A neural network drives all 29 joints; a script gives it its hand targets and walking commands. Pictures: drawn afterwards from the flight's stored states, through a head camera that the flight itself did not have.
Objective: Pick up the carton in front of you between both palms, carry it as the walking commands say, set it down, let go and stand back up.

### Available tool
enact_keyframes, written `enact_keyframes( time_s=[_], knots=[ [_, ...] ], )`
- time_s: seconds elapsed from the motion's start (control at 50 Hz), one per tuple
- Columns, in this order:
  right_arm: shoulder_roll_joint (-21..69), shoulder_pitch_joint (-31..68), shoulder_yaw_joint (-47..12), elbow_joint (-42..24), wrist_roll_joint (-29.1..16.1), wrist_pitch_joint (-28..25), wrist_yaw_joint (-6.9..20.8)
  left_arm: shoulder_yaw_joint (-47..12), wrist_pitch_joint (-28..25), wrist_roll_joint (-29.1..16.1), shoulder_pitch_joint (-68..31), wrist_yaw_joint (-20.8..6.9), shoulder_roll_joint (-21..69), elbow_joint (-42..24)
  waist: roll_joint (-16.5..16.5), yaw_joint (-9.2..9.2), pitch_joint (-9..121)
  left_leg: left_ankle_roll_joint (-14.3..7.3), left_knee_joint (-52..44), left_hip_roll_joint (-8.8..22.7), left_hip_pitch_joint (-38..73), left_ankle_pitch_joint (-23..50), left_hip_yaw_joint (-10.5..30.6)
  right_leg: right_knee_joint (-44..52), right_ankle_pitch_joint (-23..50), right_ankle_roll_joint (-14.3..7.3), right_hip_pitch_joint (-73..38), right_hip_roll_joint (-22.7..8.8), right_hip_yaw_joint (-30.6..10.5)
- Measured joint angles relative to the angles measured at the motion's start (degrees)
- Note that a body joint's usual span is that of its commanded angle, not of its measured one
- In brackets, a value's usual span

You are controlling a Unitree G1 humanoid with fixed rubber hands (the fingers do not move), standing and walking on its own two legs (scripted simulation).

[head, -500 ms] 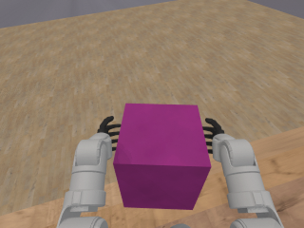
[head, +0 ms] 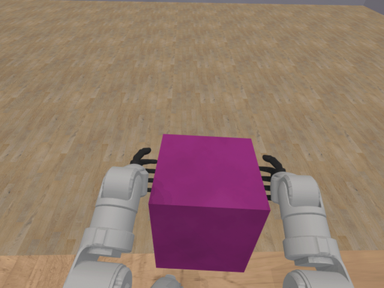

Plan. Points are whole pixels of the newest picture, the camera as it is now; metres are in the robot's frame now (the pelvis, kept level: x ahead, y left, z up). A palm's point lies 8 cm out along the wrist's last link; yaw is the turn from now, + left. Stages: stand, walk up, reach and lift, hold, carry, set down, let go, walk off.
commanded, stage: carry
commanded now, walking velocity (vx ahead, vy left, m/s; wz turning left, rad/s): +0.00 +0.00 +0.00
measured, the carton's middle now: (203, 203) +0.34 +0.03 -0.01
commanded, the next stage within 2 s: none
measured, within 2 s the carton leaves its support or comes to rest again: neither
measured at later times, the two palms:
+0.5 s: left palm (167, 130) +0.68 +0.20 -0.10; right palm (246, 139) +0.68 -0.10 -0.10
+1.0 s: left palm (182, 109) +1.09 +0.21 -0.29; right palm (233, 120) +1.09 -0.08 -0.33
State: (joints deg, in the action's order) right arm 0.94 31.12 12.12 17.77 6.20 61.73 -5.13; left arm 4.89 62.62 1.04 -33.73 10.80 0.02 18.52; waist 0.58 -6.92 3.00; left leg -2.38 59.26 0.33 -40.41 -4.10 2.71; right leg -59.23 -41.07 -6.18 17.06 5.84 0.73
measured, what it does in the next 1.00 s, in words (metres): goes down: left foot 0.18 m lower, then right foot 0.17 m lower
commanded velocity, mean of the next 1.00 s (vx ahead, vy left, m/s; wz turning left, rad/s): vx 0.00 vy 0.00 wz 0.00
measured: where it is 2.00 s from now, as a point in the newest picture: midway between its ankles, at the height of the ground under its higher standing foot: (198, 200)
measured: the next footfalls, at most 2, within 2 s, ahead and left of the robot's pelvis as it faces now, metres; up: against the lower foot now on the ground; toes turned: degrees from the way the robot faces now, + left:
left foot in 0.14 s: +0.28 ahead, +0.10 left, -0.18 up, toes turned +3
right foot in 0.60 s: +0.57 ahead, -0.01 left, -0.35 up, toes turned +2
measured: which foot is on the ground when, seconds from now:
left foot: up 0.00-0.12, down 0.14-0.60, up 0.62-1.00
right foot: down 0.00-0.14, up 0.16-0.58, down 0.60-1.00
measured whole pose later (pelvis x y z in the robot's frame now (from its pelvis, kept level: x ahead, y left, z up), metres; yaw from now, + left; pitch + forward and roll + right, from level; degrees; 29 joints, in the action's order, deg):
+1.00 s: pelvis +0.75 +0.06 -0.42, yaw +1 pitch +1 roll -1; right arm -0.9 31.4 10.2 9.1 4.4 67.9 -7.4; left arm 9.0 63.1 1.8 -37.9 13.1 3.8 14.5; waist -4.1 -3.1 3.0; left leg -2.4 28.7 -0.5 -30.2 21.6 -3.6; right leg -78.3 -46.1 -7.6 14.7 6.5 2.9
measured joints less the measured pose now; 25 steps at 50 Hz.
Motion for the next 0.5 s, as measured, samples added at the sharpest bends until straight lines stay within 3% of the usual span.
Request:
enact_keyframes(
  time_s=[0.04, 0.08, 0.12, 0.14, 0.16, 0.18, 0.22, 0.24, 0.26, 0.32, 0.36, 0.42, 0.5],
  knots=[
    [-0.3, -1.3, 0.4, -2.3, -0.4, 0.0, 0.1, -1.1, -0.4, -0.7, -1.1, 0.4, -0.1, 0.4, 0.1, -0.22, -0.4, 0.2, -10.4, 0.0, 2.1, 12.3, -1.5, -5.9, -6.5, 0.1, -1.1, -0.6, -0.8],
    [-0.8, -1.9, 0.8, -4.9, -0.9, -0.2, 0.0, -1.5, -1.1, -0.9, -2.2, 0.7, 0.2, -0.2, -1.6, 0.30, 0.0, 0.2, -19.9, 0.1, 5.8, 18.6, -1.9, -13.2, -9.8, 0.5, -1.6, -0.3, -0.9],
    [-0.8, -2.3, 0.8, -6.8, -1.3, -0.5, -0.5, -0.7, -1.5, -0.6, -2.5, 0.7, 0.9, -1.3, -3.9, 3.15, 1.2, -0.4, -29.2, -0.2, 12.1, 23.1, -2.4, -23.8, -8.8, 0.2, -2.0, 0.0, 0.6],
    [-0.2, -2.1, 0.5, -6.9, -1.3, -0.7, -0.9, 0.1, -1.6, -0.4, -2.4, 0.4, 0.7, -2.0, -4.0, 5.97, 2.0, -2.1, -30.1, -0.8, 14.7, 17.1, -3.8, -31.7, -8.4, 0.9, -1.1, -0.8, 1.3],
    [0.8, -2.0, 0.0, -6.5, -1.2, -1.6, -1.8, 1.2, -2.2, -0.1, -2.7, -0.4, 0.1, -2.0, -1.2, 9.51, 1.9, -4.0, -26.1, -3.5, 12.9, 11.9, -5.9, -39.6, -7.6, 2.1, 0.7, -2.7, 0.0],
    [1.1, -1.8, -1.1, -5.8, -1.2, -1.8, -2.7, 2.6, -2.7, 0.6, -2.6, -1.2, 0.1, -1.8, 0.9, 11.75, 1.2, -5.4, -20.9, -5.5, 11.1, 8.9, -7.6, -45.5, -6.2, 2.9, 3.0, -2.6, -2.5],
    [0.1, -1.5, -3.6, -3.7, -2.9, -0.6, -4.2, 5.4, -2.5, 2.5, -0.8, -1.8, 1.7, -2.1, -0.2, 13.19, 0.8, -5.7, -16.9, -6.3, 12.3, -6.2, -7.8, -50.4, -2.6, 2.9, 10.4, 0.1, -4.8],
    [-0.8, -1.4, -4.9, -3.3, -4.9, 0.0, -3.1, 6.6, -2.2, 3.2, 0.4, -2.1, 2.5, -2.9, -1.4, 13.56, 0.3, -5.6, -16.3, -6.1, 13.6, -14.7, -7.4, -48.9, -0.9, 2.8, 14.3, 0.2, -4.3],
    [-1.6, -1.3, -6.2, -3.2, -6.3, 0.3, -3.9, 7.2, -2.1, 3.9, 1.2, -2.3, 3.1, -4.0, -1.8, 14.01, -0.9, -4.9, -14.7, -6.0, 13.9, -17.6, -7.8, -44.6, 2.0, 2.9, 17.5, -0.7, -3.9],
    [-3.0, -0.1, -9.4, -2.2, -8.6, 0.1, -5.2, 7.8, -2.0, 4.9, 3.1, -2.9, 3.3, -6.9, -1.0, 15.27, -4.0, -5.7, -10.7, -6.4, 15.3, -20.0, -9.0, -25.2, 12.1, 2.7, 22.8, -3.8, -4.5],
    [-3.3, 1.0, -10.5, -2.5, -9.7, -0.1, -6.1, 8.2, -2.2, 5.1, 4.1, -3.2, 3.3, -9.3, -0.4, 15.65, -5.1, -6.0, -8.0, -6.8, 15.9, -23.4, -8.8, -12.8, 22.8, 2.6, 24.5, -5.3, -4.6],
    [-2.5, 2.4, -10.2, -2.4, -9.3, -1.1, -6.0, 8.8, -2.7, 5.4, 5.3, -3.3, 3.4, -12.6, 0.5, 15.05, -5.4, -5.7, -3.9, -7.1, 17.6, -29.1, -7.9, -3.5, 34.4, 1.9, 24.7, -6.3, -4.1],
    [-0.7, 2.2, -9.0, -2.0, -7.3, -1.6, -4.9, 8.5, -2.2, 6.0, 6.9, -3.3, 3.3, -15.0, 1.2, 14.30, -1.6, -4.9, 4.2, -7.2, 19.7, -39.6, -5.8, 10.1, 55.9, 3.0, 20.7, -6.5, -1.1]
  ],
)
